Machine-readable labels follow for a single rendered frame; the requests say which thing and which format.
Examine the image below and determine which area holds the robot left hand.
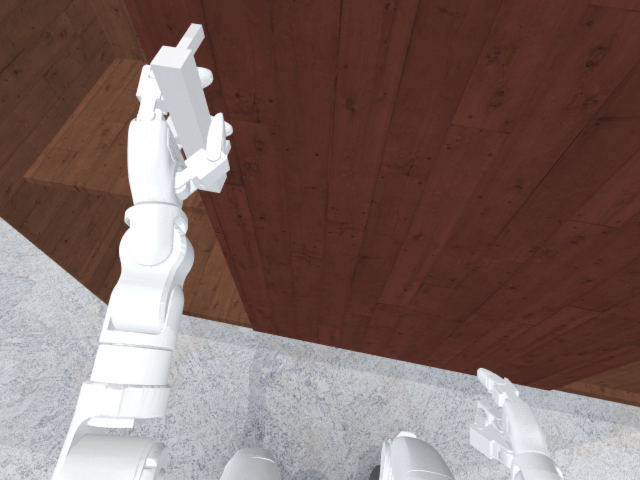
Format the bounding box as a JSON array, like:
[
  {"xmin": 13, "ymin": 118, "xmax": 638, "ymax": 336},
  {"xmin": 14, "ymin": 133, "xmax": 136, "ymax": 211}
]
[{"xmin": 127, "ymin": 65, "xmax": 233, "ymax": 209}]

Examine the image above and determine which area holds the left robot upper arm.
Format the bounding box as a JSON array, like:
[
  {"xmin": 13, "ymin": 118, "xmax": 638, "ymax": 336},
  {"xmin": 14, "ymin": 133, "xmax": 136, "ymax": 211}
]
[{"xmin": 57, "ymin": 433, "xmax": 168, "ymax": 480}]

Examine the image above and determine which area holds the right robot forearm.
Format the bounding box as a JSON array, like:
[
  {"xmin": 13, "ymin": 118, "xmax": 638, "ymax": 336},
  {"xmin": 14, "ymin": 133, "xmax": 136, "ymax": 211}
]
[{"xmin": 510, "ymin": 452, "xmax": 564, "ymax": 480}]

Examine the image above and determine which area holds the handle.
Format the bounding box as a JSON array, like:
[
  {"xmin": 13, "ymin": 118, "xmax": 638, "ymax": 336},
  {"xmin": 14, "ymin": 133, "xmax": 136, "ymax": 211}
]
[{"xmin": 150, "ymin": 23, "xmax": 231, "ymax": 193}]

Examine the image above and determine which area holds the robot right thigh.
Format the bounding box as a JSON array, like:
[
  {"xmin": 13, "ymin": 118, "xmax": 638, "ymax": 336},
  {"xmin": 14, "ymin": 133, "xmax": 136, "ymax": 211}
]
[{"xmin": 379, "ymin": 436, "xmax": 456, "ymax": 480}]

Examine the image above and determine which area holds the robot thigh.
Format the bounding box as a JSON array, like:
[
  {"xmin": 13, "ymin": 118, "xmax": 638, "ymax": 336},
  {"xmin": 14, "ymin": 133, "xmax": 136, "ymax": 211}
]
[
  {"xmin": 220, "ymin": 448, "xmax": 281, "ymax": 480},
  {"xmin": 379, "ymin": 436, "xmax": 456, "ymax": 480}
]

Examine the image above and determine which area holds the left robot forearm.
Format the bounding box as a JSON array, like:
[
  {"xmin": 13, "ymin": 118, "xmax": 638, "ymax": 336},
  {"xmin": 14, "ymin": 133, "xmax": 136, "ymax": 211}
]
[{"xmin": 51, "ymin": 201, "xmax": 194, "ymax": 480}]

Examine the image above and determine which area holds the robot left thigh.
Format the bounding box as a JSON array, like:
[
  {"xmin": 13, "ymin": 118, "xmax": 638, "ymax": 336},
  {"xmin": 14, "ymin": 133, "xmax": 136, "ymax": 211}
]
[{"xmin": 220, "ymin": 448, "xmax": 281, "ymax": 480}]

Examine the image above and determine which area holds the robot right hand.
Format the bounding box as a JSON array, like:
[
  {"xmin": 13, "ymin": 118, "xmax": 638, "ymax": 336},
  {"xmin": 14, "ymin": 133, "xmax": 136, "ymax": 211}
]
[{"xmin": 469, "ymin": 368, "xmax": 549, "ymax": 470}]

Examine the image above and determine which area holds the wardrobe door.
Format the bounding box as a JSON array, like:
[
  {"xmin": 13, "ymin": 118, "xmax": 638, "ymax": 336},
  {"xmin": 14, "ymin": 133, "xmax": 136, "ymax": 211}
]
[
  {"xmin": 124, "ymin": 0, "xmax": 640, "ymax": 391},
  {"xmin": 577, "ymin": 361, "xmax": 640, "ymax": 394}
]

